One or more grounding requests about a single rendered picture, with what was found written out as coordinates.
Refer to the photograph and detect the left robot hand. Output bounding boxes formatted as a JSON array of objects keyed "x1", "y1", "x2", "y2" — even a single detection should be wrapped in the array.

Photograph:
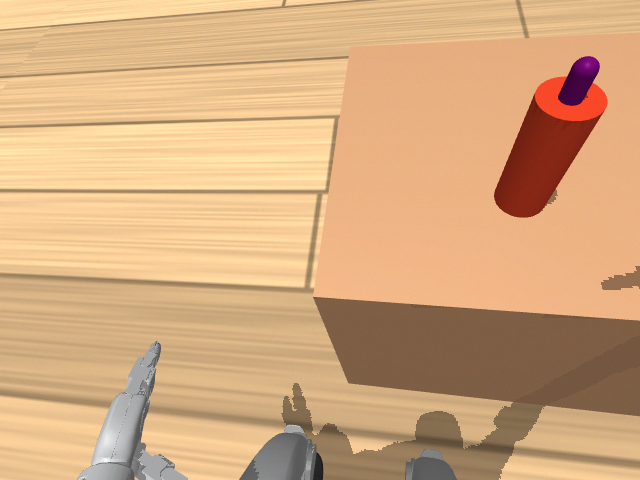
[{"x1": 90, "y1": 341, "x2": 188, "y2": 480}]

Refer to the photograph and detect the left robot arm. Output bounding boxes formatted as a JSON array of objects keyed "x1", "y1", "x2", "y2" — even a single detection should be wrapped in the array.
[{"x1": 77, "y1": 463, "x2": 134, "y2": 480}]

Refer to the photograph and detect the bottle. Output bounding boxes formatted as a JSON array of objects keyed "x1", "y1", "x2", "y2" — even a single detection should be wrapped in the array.
[{"x1": 494, "y1": 56, "x2": 607, "y2": 218}]

